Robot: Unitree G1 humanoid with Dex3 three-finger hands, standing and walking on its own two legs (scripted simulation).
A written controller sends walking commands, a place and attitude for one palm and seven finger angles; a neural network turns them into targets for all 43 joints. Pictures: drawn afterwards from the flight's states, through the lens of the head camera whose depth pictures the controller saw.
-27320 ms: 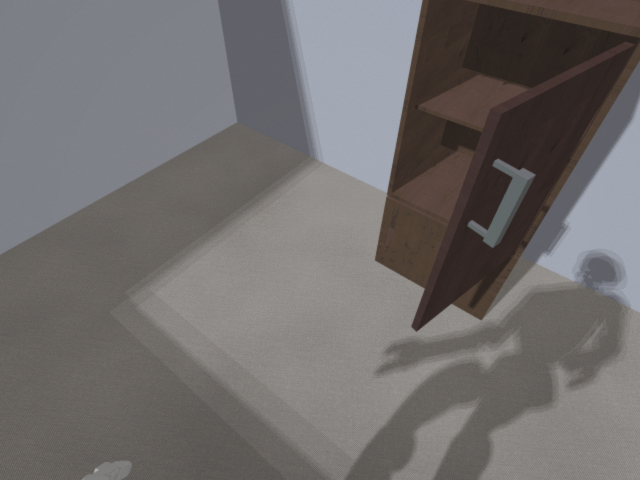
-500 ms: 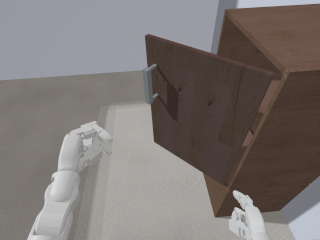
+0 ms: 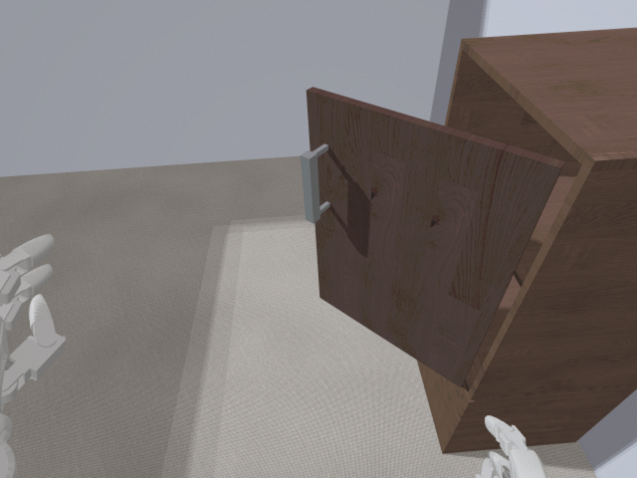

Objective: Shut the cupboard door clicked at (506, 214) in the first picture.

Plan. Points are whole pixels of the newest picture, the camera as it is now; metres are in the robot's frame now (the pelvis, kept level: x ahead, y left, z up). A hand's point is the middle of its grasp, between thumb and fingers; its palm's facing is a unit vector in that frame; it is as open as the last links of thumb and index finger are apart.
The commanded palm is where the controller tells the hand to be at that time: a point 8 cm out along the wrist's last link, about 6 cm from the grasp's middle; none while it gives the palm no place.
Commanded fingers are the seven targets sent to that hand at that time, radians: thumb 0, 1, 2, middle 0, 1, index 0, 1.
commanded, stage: draw the hand back to the body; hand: left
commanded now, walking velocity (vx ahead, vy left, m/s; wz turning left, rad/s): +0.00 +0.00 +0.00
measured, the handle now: (317, 184) +0.64 +0.09 +0.03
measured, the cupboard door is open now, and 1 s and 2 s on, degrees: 46 46 46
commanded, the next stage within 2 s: step back with the hand held close in 0.30 s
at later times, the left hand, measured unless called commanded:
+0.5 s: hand (75, 342) +0.19 +0.26 +0.16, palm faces +0.47 -0.76 -0.44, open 7.4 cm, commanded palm +0.13 +0.29 +0.17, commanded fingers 0.00 0.90 0.90 -0.20 -0.30 -0.20 -0.30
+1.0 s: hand (32, 383) +0.14 +0.27 +0.17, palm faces +0.48 -0.76 -0.44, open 7.4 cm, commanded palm +0.08 +0.30 +0.17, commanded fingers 0.00 0.90 0.90 -0.20 -0.30 -0.20 -0.30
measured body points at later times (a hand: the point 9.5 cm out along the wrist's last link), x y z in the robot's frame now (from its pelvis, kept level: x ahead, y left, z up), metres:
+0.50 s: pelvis -0.01 -0.01 +0.00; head -0.03 -0.03 +0.45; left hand +0.15 +0.30 +0.19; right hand +0.16 -0.23 -0.09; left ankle -0.05 +0.08 -0.74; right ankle +0.03 -0.12 -0.74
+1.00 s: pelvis -0.07 +0.01 -0.02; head -0.08 +0.01 +0.43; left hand +0.11 +0.31 +0.19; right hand +0.09 -0.24 -0.09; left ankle -0.05 +0.08 -0.74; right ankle -0.02 -0.12 -0.74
